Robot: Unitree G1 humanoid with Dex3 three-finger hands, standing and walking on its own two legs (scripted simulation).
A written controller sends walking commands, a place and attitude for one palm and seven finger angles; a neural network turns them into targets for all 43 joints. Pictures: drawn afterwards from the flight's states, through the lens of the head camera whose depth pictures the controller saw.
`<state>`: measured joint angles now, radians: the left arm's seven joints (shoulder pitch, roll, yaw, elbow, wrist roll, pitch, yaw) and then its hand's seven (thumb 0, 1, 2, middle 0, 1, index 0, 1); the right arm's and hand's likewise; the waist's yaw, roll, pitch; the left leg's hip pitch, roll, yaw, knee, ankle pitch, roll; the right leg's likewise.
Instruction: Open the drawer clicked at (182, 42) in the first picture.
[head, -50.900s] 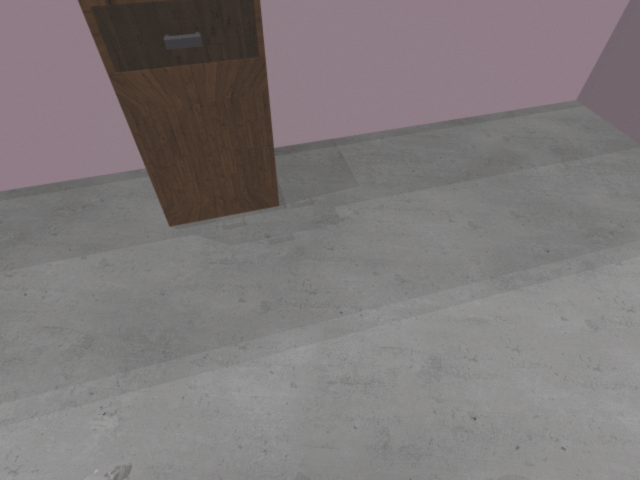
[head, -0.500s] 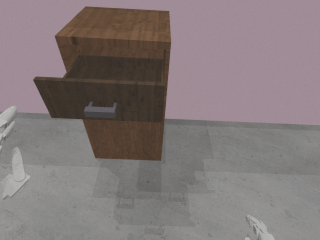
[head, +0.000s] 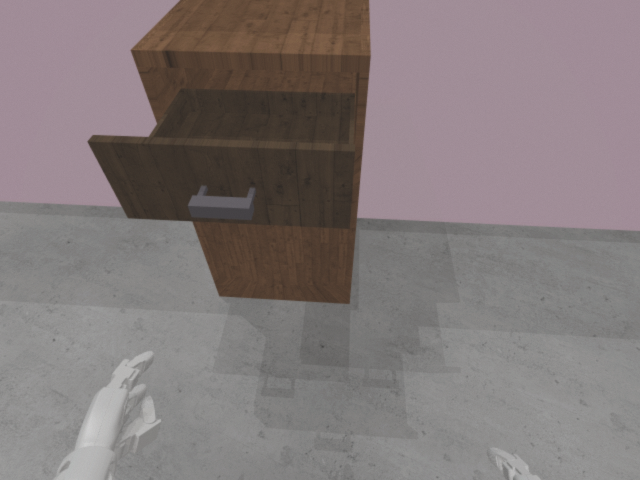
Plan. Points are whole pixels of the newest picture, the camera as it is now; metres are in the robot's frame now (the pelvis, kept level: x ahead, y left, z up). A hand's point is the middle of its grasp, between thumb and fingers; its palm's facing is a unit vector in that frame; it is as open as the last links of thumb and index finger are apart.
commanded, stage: let the arm hang, fingers relaxed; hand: left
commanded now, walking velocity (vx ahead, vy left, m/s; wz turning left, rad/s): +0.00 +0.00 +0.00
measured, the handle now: (224, 199) +0.56 +0.19 +0.02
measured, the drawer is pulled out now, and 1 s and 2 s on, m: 0.27 0.27 0.27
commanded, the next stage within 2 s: look to check the result in 0.94 s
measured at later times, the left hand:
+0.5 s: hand out of the picture +0.00 +0.22 -0.15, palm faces -0.01 -0.96 -0.28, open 7.3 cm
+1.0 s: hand out of the picture +0.05 +0.21 -0.15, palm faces -0.04 -0.97 -0.26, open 7.4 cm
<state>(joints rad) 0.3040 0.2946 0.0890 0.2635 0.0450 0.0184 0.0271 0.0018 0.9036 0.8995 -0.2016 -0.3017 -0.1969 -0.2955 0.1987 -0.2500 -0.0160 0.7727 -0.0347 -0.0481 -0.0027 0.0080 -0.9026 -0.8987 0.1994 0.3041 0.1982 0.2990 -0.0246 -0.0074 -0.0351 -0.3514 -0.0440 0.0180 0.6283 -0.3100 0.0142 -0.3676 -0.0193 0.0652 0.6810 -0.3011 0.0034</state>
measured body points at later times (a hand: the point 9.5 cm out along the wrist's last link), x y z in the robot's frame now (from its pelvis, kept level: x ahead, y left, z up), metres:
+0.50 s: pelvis -0.01 +0.01 +0.02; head +0.02 +0.00 +0.47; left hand +0.00 +0.27 -0.12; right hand +0.02 -0.24 -0.14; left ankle +0.01 +0.12 -0.72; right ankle +0.00 -0.12 -0.72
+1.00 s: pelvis -0.01 +0.00 +0.02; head +0.01 +0.01 +0.47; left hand +0.05 +0.26 -0.13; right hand +0.01 -0.26 -0.13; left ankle +0.01 +0.12 -0.72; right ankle +0.00 -0.12 -0.72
